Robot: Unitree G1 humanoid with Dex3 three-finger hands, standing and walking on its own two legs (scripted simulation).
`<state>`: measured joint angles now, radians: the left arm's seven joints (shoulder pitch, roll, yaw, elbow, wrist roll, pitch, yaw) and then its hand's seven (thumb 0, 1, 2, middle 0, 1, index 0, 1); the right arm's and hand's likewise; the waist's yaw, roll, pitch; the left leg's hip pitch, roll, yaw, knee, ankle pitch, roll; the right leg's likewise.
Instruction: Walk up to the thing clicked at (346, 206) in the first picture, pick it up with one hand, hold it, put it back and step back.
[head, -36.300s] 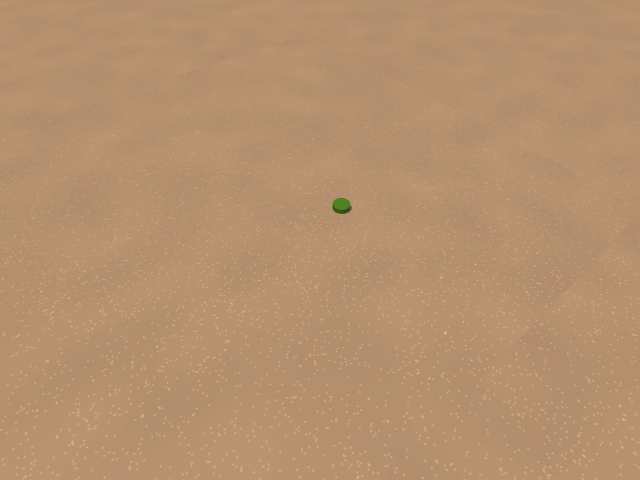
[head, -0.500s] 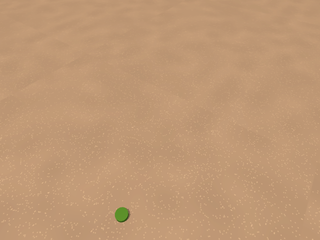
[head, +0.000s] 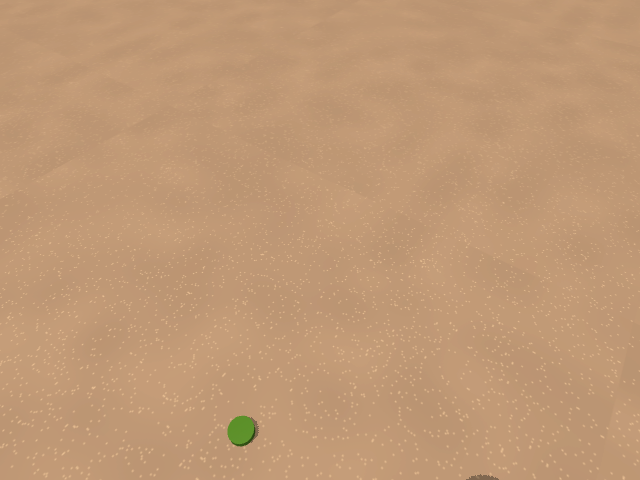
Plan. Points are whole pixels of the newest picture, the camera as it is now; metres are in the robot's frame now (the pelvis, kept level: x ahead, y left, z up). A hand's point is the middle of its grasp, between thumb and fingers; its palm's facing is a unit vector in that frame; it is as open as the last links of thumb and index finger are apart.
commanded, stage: stand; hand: left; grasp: from above
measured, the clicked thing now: (241, 430) +0.41 +0.24 -0.77
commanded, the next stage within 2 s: step back in 0.18 s
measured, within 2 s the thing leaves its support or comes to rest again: neither
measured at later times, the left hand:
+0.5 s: hand out of the picture +0.09 +0.31 -0.18, palm faces -0.01 -0.93 -0.38, open 7.4 cm
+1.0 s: hand out of the picture -0.06 +0.31 -0.17, palm faces -0.09 -0.91 -0.40, open 7.4 cm
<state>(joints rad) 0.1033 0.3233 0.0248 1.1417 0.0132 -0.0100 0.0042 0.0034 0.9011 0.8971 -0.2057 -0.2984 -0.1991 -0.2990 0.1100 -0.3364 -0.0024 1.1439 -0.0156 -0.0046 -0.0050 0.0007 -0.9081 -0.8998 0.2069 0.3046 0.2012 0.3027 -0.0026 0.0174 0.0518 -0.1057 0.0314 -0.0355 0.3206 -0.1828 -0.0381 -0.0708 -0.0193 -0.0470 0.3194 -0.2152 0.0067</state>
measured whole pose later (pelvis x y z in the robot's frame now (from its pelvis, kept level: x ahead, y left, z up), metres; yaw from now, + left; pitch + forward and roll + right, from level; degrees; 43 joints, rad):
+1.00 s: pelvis -0.17 +0.04 -0.03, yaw -5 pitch -3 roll -2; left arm 0.19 0.36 0.09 0.88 0.03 0.04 -0.01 0.00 0.90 0.90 -0.21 -0.30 -0.20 -0.30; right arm 0.09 -0.38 -0.05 0.86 -0.01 0.05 -0.01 0.00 -0.90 -0.90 0.21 0.31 0.21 0.30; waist -0.01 0.05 0.17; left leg -0.45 0.03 0.02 0.70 -0.26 0.02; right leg -0.23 0.04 0.03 0.66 -0.39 -0.01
